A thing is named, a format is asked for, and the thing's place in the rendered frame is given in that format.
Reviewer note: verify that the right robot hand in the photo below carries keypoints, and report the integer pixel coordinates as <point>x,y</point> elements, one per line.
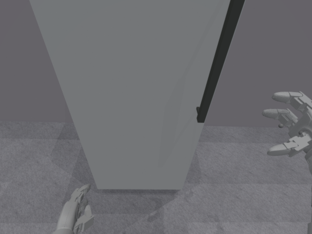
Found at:
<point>297,142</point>

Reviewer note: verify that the fridge door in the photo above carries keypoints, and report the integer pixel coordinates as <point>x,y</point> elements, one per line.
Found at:
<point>132,73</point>

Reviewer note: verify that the left robot hand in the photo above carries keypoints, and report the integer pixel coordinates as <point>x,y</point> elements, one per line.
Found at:
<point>70,215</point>

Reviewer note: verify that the handle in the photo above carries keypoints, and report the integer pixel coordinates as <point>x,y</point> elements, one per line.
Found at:
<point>229,26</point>

